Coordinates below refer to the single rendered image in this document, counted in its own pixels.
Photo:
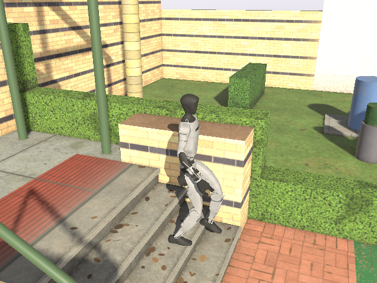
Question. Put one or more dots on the robot left thigh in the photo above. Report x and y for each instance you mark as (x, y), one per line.
(210, 178)

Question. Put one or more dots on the right robot forearm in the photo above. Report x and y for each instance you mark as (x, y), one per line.
(183, 158)

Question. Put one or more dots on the robot head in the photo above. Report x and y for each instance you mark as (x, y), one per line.
(189, 103)

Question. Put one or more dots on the robot right upper arm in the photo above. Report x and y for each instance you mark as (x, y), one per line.
(184, 132)

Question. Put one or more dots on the robot right hand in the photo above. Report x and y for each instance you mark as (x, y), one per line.
(203, 186)

